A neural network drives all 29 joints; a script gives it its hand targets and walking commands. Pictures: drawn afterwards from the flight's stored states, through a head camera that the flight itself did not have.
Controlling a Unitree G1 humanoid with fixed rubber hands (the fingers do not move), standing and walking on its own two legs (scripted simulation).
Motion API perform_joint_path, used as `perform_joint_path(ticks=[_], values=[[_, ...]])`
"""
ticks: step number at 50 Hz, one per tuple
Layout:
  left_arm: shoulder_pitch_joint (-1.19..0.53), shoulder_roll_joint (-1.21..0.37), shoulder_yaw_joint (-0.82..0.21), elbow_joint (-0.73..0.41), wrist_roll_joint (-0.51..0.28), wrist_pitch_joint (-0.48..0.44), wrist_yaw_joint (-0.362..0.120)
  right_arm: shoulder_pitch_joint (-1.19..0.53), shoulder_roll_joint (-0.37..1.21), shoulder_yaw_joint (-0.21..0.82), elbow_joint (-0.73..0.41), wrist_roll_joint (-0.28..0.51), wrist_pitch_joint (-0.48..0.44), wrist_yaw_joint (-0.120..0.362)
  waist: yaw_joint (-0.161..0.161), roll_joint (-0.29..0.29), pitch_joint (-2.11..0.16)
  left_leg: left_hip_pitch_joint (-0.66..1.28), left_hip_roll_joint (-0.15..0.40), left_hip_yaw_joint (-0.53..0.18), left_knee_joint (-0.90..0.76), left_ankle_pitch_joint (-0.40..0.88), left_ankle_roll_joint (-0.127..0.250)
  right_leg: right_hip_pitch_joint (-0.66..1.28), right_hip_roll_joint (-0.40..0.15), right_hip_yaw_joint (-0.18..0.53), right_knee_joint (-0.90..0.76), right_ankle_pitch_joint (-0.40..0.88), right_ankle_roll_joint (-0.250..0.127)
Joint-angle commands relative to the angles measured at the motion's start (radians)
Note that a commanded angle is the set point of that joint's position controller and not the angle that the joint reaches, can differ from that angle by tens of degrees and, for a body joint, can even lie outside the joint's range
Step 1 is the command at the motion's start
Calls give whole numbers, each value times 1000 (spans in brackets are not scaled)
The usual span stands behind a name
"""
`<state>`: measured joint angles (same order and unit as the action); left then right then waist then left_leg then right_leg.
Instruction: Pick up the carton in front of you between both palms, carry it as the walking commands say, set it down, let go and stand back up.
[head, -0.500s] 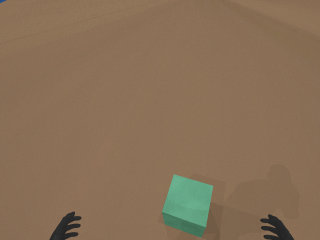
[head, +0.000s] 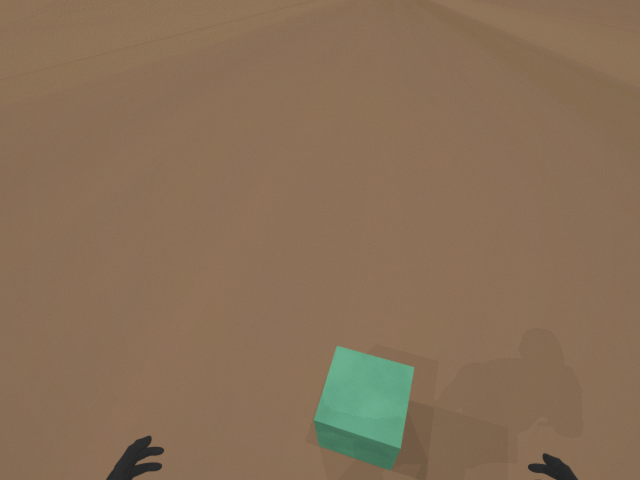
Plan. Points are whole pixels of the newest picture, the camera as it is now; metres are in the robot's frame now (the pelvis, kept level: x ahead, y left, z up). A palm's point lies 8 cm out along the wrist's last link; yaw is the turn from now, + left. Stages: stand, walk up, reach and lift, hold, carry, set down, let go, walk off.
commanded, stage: stand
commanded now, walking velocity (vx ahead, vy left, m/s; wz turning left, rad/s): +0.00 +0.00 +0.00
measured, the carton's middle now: (364, 408) +0.39 -0.06 -0.64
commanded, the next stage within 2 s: none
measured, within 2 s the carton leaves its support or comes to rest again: neither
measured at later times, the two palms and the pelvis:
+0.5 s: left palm out of the picture +0.10 +0.30 -0.09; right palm out of the picture +0.07 -0.29 -0.11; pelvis -0.01 +0.01 +0.00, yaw -2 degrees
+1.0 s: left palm out of the picture +0.10 +0.30 -0.09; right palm out of the picture +0.06 -0.29 -0.10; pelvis -0.01 +0.01 +0.00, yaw -3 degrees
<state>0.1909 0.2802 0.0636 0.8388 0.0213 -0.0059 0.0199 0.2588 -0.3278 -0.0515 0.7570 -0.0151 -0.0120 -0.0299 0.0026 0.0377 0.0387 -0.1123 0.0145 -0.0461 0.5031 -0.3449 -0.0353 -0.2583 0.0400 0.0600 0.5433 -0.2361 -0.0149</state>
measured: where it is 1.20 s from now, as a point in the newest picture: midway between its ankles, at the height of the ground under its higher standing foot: outside the picture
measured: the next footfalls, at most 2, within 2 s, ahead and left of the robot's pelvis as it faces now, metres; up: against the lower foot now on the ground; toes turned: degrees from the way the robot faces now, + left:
none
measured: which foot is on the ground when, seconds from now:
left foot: down 0.00-1.00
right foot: down 0.00-1.00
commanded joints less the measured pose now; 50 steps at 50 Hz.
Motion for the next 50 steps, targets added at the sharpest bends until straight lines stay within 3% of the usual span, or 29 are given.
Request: perform_joint_path(ticks=[1,50], values=[[-23,155,33,-51,-2,-11,4,-7,-131,-30,-54,1,-13,-3,2,-40,-13,-71,44,-33,-91,95,29,40,-85,86,-102,126,-9],[-35,221,-6,36,-15,-6,12,-56,-186,-25,57,9,0,8,-9,-48,-20,-35,77,-20,-131,63,54,8,-91,146,-104,181,-4]])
